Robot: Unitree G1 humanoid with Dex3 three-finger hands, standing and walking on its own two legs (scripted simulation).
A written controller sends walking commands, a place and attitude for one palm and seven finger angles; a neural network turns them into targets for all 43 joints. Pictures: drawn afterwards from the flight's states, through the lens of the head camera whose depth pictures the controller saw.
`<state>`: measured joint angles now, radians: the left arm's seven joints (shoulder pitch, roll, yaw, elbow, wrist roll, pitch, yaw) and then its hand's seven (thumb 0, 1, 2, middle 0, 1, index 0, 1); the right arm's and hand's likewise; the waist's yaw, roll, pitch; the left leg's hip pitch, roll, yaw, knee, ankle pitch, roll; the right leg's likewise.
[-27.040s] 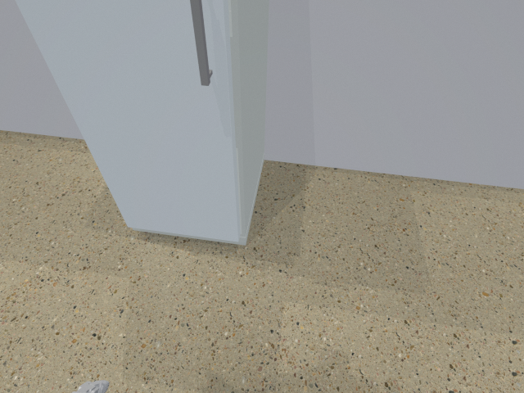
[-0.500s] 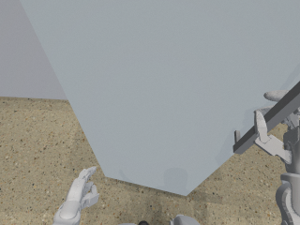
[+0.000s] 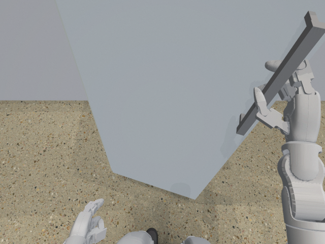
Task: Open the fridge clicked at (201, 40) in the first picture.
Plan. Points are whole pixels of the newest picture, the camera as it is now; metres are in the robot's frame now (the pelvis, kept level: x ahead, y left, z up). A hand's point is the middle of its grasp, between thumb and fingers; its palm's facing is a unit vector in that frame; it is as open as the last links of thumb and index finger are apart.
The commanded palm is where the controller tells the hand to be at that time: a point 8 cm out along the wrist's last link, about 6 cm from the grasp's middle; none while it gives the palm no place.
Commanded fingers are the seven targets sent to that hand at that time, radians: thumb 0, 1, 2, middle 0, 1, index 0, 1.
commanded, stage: walk backward, drawing the door open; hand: right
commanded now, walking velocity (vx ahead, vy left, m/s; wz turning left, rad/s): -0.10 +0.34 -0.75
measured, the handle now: (267, 86) +0.39 -0.14 +0.22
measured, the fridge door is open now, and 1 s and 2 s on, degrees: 21 56 81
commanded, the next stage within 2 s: stop walking and hold the door back in 1.48 s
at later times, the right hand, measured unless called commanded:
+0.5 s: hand (232, 181) +0.20 -0.05 +0.20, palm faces +0.29 +0.88 -0.37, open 7.8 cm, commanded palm +0.16 -0.09 +0.21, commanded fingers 0.00 -0.90 -0.90 0.45 1.40 0.45 1.40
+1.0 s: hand (155, 240) +0.12 +0.04 +0.20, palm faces +0.60 +0.73 -0.33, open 8.0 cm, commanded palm +0.06 +0.02 +0.20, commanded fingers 0.00 -0.90 -0.90 0.45 1.40 0.45 1.40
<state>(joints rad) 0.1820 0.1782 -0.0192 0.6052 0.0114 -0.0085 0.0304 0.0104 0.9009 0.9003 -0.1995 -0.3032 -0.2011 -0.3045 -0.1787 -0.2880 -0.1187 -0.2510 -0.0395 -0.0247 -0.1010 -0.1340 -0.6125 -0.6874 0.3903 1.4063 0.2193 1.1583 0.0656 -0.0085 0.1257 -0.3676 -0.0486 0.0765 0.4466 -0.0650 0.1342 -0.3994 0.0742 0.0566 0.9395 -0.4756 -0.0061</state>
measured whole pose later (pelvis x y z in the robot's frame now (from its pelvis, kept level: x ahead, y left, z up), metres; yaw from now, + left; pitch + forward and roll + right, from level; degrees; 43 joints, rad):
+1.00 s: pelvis -0.05 +0.33 -0.01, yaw -38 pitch -1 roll +1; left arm 0.19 0.14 0.00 0.59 -0.02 -0.10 0.01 0.01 0.90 0.90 -0.20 -0.30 -0.20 -0.30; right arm -0.07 -0.30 -0.07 -0.47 0.00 -0.05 0.01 -0.16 -0.57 -0.88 0.42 1.40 0.11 1.01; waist -0.02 -0.05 0.17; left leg -0.32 0.04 0.00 0.60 -0.29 -0.08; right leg -0.28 -0.15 0.11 0.52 -0.23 0.12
